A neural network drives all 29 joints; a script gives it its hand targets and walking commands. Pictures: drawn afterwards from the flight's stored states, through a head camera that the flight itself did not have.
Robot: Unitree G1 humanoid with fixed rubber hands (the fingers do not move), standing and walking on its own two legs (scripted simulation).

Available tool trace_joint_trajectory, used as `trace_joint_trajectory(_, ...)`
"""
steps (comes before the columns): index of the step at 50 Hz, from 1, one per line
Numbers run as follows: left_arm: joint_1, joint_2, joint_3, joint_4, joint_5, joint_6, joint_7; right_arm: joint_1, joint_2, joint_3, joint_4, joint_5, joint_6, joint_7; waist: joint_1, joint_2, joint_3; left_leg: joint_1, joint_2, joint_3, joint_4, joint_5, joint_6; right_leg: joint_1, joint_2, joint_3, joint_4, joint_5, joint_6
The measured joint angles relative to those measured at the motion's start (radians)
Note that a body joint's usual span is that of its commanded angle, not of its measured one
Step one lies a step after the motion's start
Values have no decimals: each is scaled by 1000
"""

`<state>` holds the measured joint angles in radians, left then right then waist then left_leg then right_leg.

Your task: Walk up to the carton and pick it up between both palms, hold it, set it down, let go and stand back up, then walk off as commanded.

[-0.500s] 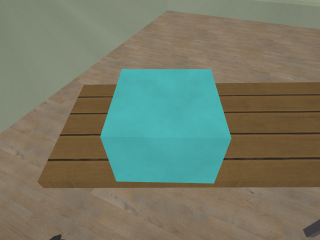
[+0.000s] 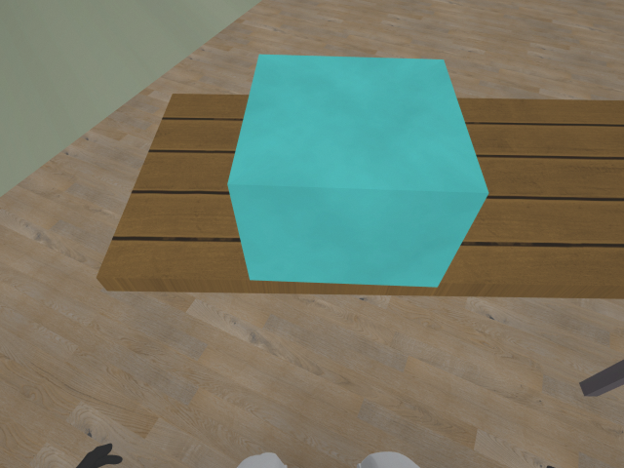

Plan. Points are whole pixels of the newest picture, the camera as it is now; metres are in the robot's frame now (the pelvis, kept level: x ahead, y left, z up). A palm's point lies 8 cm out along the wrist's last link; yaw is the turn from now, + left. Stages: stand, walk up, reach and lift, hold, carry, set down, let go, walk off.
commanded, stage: walk off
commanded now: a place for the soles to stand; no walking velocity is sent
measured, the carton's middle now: (347, 169) +0.53 -0.02 +0.06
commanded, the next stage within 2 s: none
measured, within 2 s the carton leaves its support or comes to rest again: neither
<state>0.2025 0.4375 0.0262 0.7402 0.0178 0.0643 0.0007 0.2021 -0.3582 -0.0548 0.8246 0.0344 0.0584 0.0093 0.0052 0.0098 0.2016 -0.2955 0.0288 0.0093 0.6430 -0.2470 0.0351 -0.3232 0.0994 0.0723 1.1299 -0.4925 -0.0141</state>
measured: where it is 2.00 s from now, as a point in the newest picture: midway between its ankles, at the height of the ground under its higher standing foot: outside the picture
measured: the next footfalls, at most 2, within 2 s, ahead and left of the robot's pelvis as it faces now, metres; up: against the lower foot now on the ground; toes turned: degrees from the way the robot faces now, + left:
right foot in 0.16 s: +0.00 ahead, -0.12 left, +0.00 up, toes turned +3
left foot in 0.64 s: -0.11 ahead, +0.13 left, +0.00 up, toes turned -8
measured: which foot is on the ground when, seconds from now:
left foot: down 0.00-0.18, up 0.20-0.62, down 0.64-1.00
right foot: up 0.00-0.14, down 0.16-0.66, up 0.68-1.00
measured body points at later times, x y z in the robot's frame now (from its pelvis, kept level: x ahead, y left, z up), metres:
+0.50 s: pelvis -0.12 -0.01 +0.00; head -0.08 -0.04 +0.45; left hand +0.02 +0.31 -0.07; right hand -0.03 -0.32 -0.13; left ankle -0.13 +0.15 -0.65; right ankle -0.04 -0.12 -0.72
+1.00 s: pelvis -0.25 +0.02 -0.01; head -0.18 +0.04 +0.43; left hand -0.14 +0.35 -0.13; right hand -0.14 -0.30 -0.10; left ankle -0.15 +0.14 -0.72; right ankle -0.26 -0.13 -0.66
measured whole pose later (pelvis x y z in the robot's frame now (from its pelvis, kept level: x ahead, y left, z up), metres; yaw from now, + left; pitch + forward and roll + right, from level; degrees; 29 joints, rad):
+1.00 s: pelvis -0.25 +0.02 -0.01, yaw -2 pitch -3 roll -1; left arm 0.23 0.48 0.04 0.74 0.02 0.08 0.00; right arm 0.18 -0.38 -0.07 0.72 0.03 0.03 -0.02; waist 0.00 -0.04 0.20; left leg -0.44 -0.05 -0.11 0.72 -0.24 0.03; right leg -0.45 0.13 0.19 1.16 -0.47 -0.02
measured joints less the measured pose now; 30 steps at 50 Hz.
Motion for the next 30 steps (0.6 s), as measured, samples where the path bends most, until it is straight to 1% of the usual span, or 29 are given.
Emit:
trace_joint_trajectory(3,25,4,0,-1,0,5,-2,-40,0,0,-41,0,0,-5,1,-1,-1,-64,0,12,0,30,0,-1,0,5,-52,-7,0)
trace_joint_trajectory(7,30,2,0,-2,0,1,-5,-73,0,0,-84,0,0,-8,1,1,-1,-127,0,34,0,71,0,13,-34,-2,-310,-17,0)
trace_joint_trajectory(8,30,1,0,-2,0,-4,-5,-77,0,0,-85,0,1,-8,1,2,-1,-137,0,39,1,80,-2,22,-42,-6,-385,5,-2)
trace_joint_trajectory(9,25,-3,0,-1,0,-8,-5,-76,-1,-2,-85,0,1,-8,0,11,6,-139,1,35,2,88,-3,24,-42,-13,-414,100,-7)
trace_joint_trajectory(10,20,-11,0,-1,0,-13,-5,-70,-2,-3,-83,0,6,-8,0,24,10,-141,1,22,16,61,-3,25,-38,-24,-414,149,-15)
trace_joint_trajectory(11,25,-16,0,0,0,-17,-6,-65,-2,-3,-79,0,14,-8,1,27,6,-150,-8,8,64,-35,-3,26,-39,-26,-413,164,-22)
trace_joint_trajectory(12,33,-19,0,0,0,-18,-6,-63,-3,-4,-77,0,21,-9,2,24,-2,-160,-33,-22,138,-123,-3,26,-45,-21,-416,167,-28)
trace_joint_trajectory(13,42,-19,0,0,0,-18,-6,-61,-3,-4,-77,0,26,-9,2,20,-11,-165,-60,-56,214,-171,-3,25,-52,-12,-422,169,-31)
trace_joint_trajectory(14,46,-19,0,-1,0,-18,-4,-60,-5,-4,-77,0,26,-9,1,19,-17,-166,-83,-85,285,-182,-3,25,-56,-2,-434,176,-31)
trace_joint_trajectory(16,36,-19,0,-1,0,-24,0,-48,-11,-4,-77,0,26,-11,1,26,-28,-166,-106,-126,402,-184,-3,23,-61,5,-467,204,-31)
trace_joint_trajectory(19,-1,-16,0,-1,0,-31,3,-13,-21,-4,-78,0,26,-14,0,32,-36,-151,-117,-154,480,-185,-3,15,-71,0,-504,245,-31)
trace_joint_trajectory(26,-46,-17,0,-1,0,-35,0,39,-26,-4,-78,0,20,-16,-1,34,-32,-99,-117,-156,466,-222,-3,-21,-85,-9,-510,293,-26)
trace_joint_trajectory(28,-52,-18,0,-1,0,-28,-2,55,-27,-5,-78,0,12,-16,-1,33,-32,-75,-116,-156,410,-223,-3,-30,-89,-15,-509,305,-20)
trace_joint_trajectory(30,-62,-17,0,-1,0,-20,-5,77,-27,-9,-79,0,6,-16,-2,31,-33,-39,-113,-149,309,-199,-3,-43,-96,-24,-503,314,-13)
